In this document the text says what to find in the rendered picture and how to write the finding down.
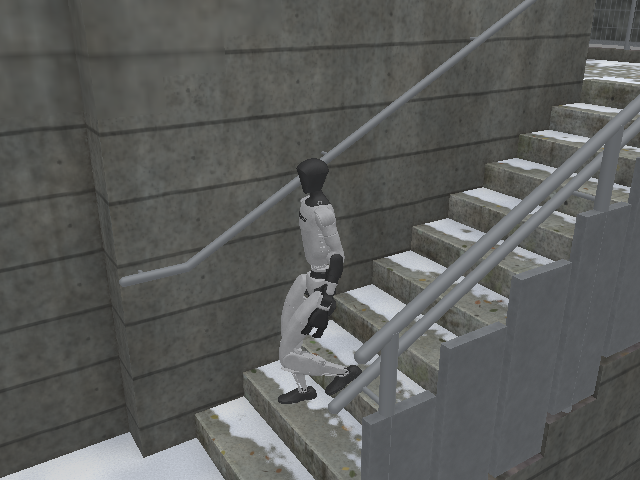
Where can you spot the stairs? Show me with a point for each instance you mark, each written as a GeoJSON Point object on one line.
{"type": "Point", "coordinates": [255, 437]}

